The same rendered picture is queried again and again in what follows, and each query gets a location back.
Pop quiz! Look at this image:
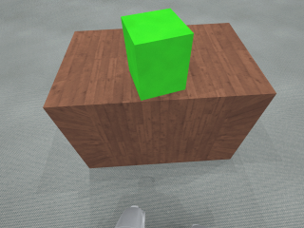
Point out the pedestal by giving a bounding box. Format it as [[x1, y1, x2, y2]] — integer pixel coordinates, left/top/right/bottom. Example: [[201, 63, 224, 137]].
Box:
[[43, 23, 276, 168]]

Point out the left robot thigh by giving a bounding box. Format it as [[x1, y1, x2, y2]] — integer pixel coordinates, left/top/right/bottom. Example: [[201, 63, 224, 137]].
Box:
[[115, 207, 145, 228]]

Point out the carton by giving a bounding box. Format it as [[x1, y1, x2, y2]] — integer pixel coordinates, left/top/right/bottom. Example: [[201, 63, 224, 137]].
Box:
[[121, 9, 194, 101]]

